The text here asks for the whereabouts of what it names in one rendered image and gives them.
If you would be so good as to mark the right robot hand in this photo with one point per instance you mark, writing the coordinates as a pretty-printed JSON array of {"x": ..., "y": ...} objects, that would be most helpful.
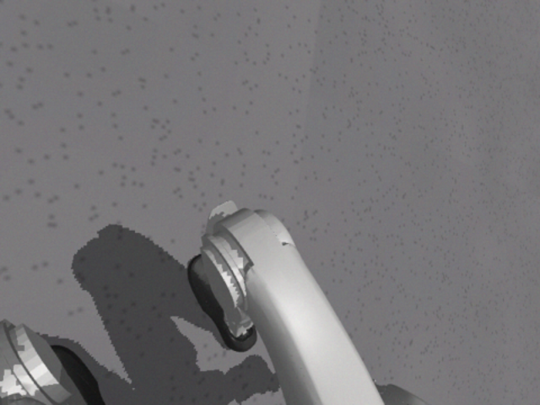
[{"x": 395, "y": 395}]

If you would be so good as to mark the right robot foot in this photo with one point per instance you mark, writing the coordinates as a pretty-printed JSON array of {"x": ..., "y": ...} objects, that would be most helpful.
[{"x": 204, "y": 295}]

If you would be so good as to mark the left robot foot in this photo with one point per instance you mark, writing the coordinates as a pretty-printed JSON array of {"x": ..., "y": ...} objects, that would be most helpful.
[{"x": 80, "y": 375}]

